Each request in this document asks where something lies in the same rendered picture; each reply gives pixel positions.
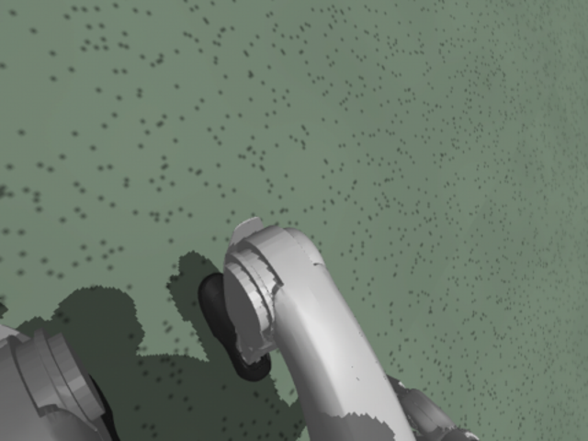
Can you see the right robot hand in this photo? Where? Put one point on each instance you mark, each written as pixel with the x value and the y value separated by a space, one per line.
pixel 422 414

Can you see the right robot foot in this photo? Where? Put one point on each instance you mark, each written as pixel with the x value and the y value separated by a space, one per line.
pixel 212 303

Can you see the left robot foot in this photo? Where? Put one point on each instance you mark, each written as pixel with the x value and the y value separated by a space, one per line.
pixel 107 417

